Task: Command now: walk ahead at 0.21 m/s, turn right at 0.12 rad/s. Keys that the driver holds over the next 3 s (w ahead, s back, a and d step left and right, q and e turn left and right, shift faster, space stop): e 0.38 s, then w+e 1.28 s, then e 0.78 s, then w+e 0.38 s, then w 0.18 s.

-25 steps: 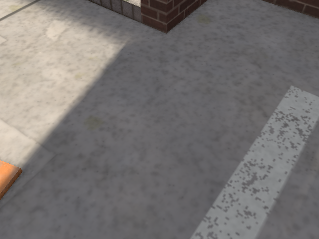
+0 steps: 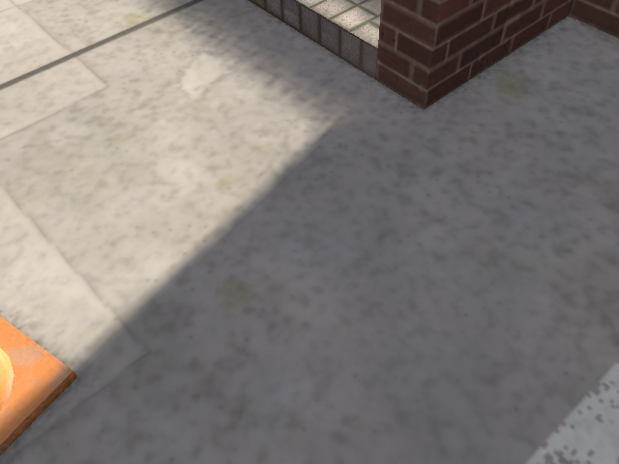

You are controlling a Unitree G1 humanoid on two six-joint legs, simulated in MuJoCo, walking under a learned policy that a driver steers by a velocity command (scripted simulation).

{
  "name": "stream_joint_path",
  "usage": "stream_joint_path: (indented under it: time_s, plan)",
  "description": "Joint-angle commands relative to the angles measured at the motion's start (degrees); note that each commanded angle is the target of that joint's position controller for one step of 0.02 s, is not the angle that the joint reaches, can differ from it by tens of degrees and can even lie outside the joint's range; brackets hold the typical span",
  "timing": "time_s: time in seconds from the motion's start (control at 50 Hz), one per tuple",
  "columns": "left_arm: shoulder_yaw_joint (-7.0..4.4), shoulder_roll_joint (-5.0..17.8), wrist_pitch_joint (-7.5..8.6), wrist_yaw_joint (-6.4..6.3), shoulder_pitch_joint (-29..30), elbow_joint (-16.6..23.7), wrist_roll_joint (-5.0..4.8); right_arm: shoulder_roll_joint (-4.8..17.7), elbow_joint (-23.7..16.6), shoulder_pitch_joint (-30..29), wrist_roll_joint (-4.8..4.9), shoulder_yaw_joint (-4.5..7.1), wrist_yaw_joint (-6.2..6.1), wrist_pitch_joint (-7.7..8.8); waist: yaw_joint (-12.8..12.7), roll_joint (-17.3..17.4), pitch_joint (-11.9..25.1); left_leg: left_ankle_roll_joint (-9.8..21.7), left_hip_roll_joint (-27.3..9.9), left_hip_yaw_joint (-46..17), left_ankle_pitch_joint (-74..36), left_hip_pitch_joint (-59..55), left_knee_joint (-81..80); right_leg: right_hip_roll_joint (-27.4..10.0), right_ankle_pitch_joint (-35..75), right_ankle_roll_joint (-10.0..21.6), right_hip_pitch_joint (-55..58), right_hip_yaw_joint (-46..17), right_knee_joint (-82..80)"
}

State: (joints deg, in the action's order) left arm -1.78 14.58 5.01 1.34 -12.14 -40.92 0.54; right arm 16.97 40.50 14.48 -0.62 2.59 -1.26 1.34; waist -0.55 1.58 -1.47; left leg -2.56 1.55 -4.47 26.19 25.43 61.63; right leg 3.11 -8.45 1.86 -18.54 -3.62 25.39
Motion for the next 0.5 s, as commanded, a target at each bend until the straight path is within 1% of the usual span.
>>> stream_joint_path:
  time_s: [0.02,0.04,0.06,0.08,0.12,0.16,0.18,0.2,0.22,0.24,0.26,0.28,0.3,0.32,0.34,0.36,0.38,0.4,0.42,0.44,0.46,0.5]
  plan:
    - [-2.08,8.69,-0.53,-0.54,0.49,2.15,0.02,1.35,-3.91,0.81,-0.16,0.17,-0.3,0.73,1.62,-9.25,7.67,-2.06,-1.89,0.81,-2.24,1.28,-11.79,-12.64,45.99,11.19,10.59,-12.59,-3.98]
    - [-2.83,10.82,-1.21,-0.95,0.33,2.07,-0.21,1.54,-3.75,0.36,0.12,0.13,-0.49,0.6,1.55,-9.44,8.75,-2.31,-1.0,1.27,-4.16,-1.1,-14.84,-12.63,45.06,11.49,9.81,-12.57,-4.09]
    - [-3.38,12.22,-1.87,-1.29,0.11,2.08,-0.58,2.21,-3.51,-0.15,0.43,0.28,-0.65,0.32,1.38,-9.33,9.54,-2.41,-0.22,1.43,-6.51,-2.87,-16.89,-12.69,42.47,11.54,9.13,-12.93,-4.38]
    - [-3.7,12.88,-2.47,-1.57,-0.23,2.08,-1.03,2.97,-3.44,-1.03,0.62,0.52,-0.79,-0.09,1.11,-9.08,9.82,-2.42,0.32,1.28,-8.5,-4.0,-18.31,-12.72,38.7,11.32,8.48,-13.6,-4.7]
    - [-3.88,12.73,-3.47,-2.04,-0.56,2.12,-1.72,3.67,-3.97,-3.72,0.76,0.81,-0.93,-0.95,0.62,-8.9,8.89,-2.17,0.8,0.39,-10.21,-5.2,-20.59,-12.39,29.32,10.62,6.69,-15.41,-5.23]
    - [-3.94,12.04,-4.34,-2.47,-0.56,2.19,-2.01,3.67,-4.85,-6.42,0.8,0.95,-0.8,-1.18,0.32,-9.36,7.12,-1.56,1.18,-0.57,-10.3,-5.81,-23.73,-11.72,19.89,9.98,5.48,-17.95,-5.26]
    - [-3.99,11.75,-4.75,-2.72,-0.28,2.36,-2.07,3.68,-5.1,-7.05,0.86,1.05,-0.62,-0.9,0.53,-9.58,6.37,-1.08,1.32,-0.89,-10.79,-6.53,-26.49,-11.31,16.47,9.52,5.32,-19.37,-4.83]
    - [-3.99,11.39,-5.18,-3.04,0.52,2.7,-2.17,3.72,-4.95,-6.59,0.94,1.23,-0.36,-0.4,1.41,-9.5,5.93,-0.41,1.3,-0.95,-13.13,-8.51,-31.17,-10.52,13.7,8.6,5.07,-20.51,-3.83]
    - [-3.91,10.85,-5.62,-3.37,1.48,3.16,-2.34,3.82,-4.37,-5.14,0.95,1.48,-0.11,0.22,2.68,-9.25,5.66,0.54,0.89,-0.43,-18.3,-12.27,-37.7,-9.14,10.9,7.09,4.06,-20.91,-2.19]
    - [-3.53,9.3,-5.83,-3.54,0.37,3.37,-2.12,5.63,-4.15,-4.04,0.52,2.07,-0.17,0.65,2.52,-7.43,6.38,2.29,-3.23,-2.15,-23.27,-17.71,-40.75,-7.09,4.72,4.65,1.14,-20.13,0.76]
    - [-2.64,6.07,-5.85,-3.39,-2.32,3.63,-0.96,9.08,-4.75,-2.64,-0.53,2.77,-0.67,0.49,1.28,2.29,9.26,7.05,-15.24,-11.51,-33.41,-24.84,-40.72,-2.44,-12.54,1.4,-4.88,-14.09,12.13]
    - [-2.78,6.37,-5.55,-3.5,-3.83,5.29,-1.43,10.99,-4.17,-2.7,-2.13,3.35,-0.35,-0.14,0.12,14.0,7.63,16.6,-24.48,-23.31,-41.63,-23.38,-43.04,4.48,-29.96,-1.44,-13.84,-4.41,22.23]
    - [-3.93,10.52,-5.41,-3.46,-5.77,4.34,-0.72,8.85,-4.52,-3.58,-1.5,2.97,-0.28,-0.01,0.27,10.97,7.36,20.03,-26.28,-24.46,-40.51,-21.63,-43.76,0.54,-29.81,-3.93,-15.27,-4.18,34.13]
    - [-4.91,12.53,-5.88,-3.41,-5.85,3.21,-1.35,5.68,-5.05,-6.17,-1.01,2.11,-0.36,0.16,-0.33,7.17,6.1,18.06,-22.62,-18.59,-38.45,-20.38,-42.98,-0.59,-25.98,-4.99,-15.82,-4.39,38.9]
    - [-5.23,12.13,-6.86,-3.76,-6.66,1.99,-1.54,4.57,-5.46,-8.84,-0.55,1.79,-0.3,0.14,-1.32,4.97,5.1,15.45,-18.98,-13.15,-36.16,-19.25,-42.39,-1.32,-22.87,-6.08,-15.76,-3.95,40.93]
    - [-5.27,11.66,-7.65,-4.03,-6.4,2.05,-1.36,4.42,-5.41,-10.21,0.02,1.72,-0.32,0.08,-1.31,5.27,4.35,14.6,-17.83,-10.47,-36.57,-18.43,-42.3,-1.8,-20.02,-6.93,-16.35,-3.5,42.48]
    - [-4.87,10.14,-8.05,-3.88,-5.72,2.51,-1.41,4.76,-5.07,-10.24,0.0,1.7,-0.45,-0.13,-1.17,5.68,3.74,14.61,-16.55,-7.47,-38.79,-16.91,-42.6,-1.96,-18.12,-7.66,-15.57,-2.25,42.74]
    - [-4.43,8.93,-8.12,-3.59,-4.68,3.42,-1.55,5.13,-4.38,-8.85,-0.12,1.92,-0.6,-0.32,-0.48,6.11,4.2,14.5,-15.46,-5.42,-32.7,-17.13,-44.35,-2.64,-15.37,-7.89,-15.62,-0.38,40.53]
    - [-3.97,7.84,-8.0,-3.25,-2.52,4.62,-1.81,5.42,-3.79,-7.41,-0.02,2.15,-0.84,-0.54,0.82,7.0,4.13,14.57,-15.12,-4.88,-23.77,-18.25,-46.18,-3.46,-13.35,-7.88,-16.55,0.85,37.29]
    - [-3.59,7.28,-7.78,-2.84,-0.3,5.83,-1.88,5.9,-3.3,-6.14,0.22,2.39,-1.12,-0.7,2.16,7.87,3.92,14.73,-15.47,-5.23,-16.3,-19.27,-47.83,-4.25,-12.31,-7.76,-17.22,1.62,33.97]
    - [-3.34,7.1,-7.47,-2.36,1.3,6.79,-1.78,6.64,-2.93,-5.32,0.41,2.63,-1.29,-0.71,2.98,8.22,3.95,14.76,-16.04,-5.54,-11.54,-19.73,-48.87,-4.95,-12.04,-7.41,-16.65,2.11,30.92]
    - [-2.85,6.58,-6.71,-1.39,2.95,7.98,-1.53,8.63,-2.45,-4.72,0.68,3.32,-1.08,-0.27,3.58,7.91,3.96,14.58,-17.14,-4.8,-7.7,-19.12,-49.99,-5.92,-12.36,-6.01,-13.5,3.2,24.58]
